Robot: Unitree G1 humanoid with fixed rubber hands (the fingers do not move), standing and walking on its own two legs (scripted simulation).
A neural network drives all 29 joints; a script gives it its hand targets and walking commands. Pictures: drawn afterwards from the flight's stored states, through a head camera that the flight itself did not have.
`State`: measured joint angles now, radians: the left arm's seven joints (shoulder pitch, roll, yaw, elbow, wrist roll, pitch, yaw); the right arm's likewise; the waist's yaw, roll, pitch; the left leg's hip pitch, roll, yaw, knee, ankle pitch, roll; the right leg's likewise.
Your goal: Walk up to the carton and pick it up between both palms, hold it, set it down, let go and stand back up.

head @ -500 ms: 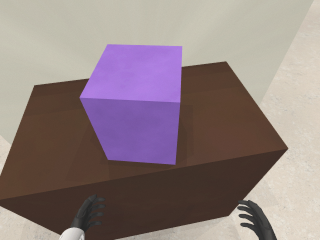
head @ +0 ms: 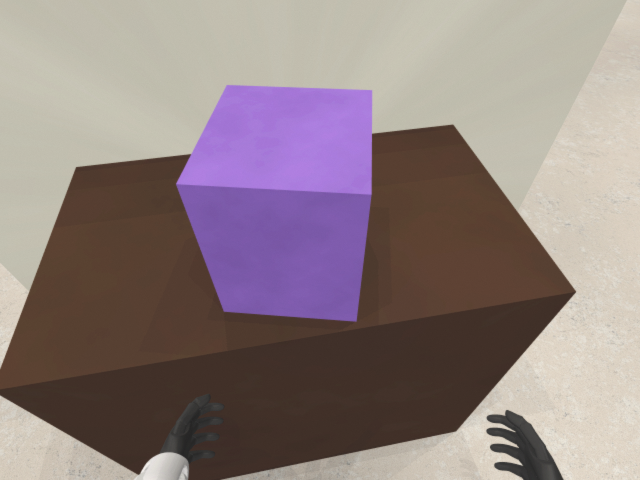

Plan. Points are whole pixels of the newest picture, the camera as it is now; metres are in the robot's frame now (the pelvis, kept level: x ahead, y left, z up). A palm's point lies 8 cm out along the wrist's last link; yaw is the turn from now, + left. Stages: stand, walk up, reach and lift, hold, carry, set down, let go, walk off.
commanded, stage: let go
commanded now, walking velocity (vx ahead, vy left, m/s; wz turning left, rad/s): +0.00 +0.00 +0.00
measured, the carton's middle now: (293, 207) +0.45 +0.09 +0.09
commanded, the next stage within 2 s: stand in 0.30 s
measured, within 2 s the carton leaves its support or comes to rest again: neither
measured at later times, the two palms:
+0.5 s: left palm (112, 466) +0.15 +0.30 -0.08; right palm out of the picture +0.14 -0.28 -0.09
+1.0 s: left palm out of the picture +0.09 +0.33 -0.10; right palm out of the picture +0.11 -0.29 -0.10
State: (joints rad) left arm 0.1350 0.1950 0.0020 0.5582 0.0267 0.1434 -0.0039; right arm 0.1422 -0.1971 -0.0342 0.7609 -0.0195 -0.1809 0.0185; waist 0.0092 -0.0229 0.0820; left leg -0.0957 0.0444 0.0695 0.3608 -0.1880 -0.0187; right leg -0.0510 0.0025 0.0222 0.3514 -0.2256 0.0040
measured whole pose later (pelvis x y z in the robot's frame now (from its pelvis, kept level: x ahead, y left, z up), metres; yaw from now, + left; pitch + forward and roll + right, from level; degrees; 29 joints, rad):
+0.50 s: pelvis +0.02 +0.01 +0.00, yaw +1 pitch +0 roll +0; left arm 0.20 0.36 0.04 0.66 0.04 0.00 0.00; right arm 0.18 -0.33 -0.03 0.84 -0.04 -0.06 0.02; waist 0.02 -0.02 -0.02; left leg -0.20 0.04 0.06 0.45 -0.25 -0.01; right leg -0.13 -0.01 0.01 0.40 -0.27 0.02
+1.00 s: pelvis +0.01 +0.02 +0.00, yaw +2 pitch -1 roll +0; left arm 0.20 0.40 0.00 0.87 0.02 -0.02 -0.01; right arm 0.16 -0.39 0.01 0.97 -0.02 -0.03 0.03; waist 0.00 -0.01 -0.01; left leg -0.19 0.01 0.04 0.43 -0.22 0.01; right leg -0.11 -0.03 -0.01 0.38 -0.25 0.03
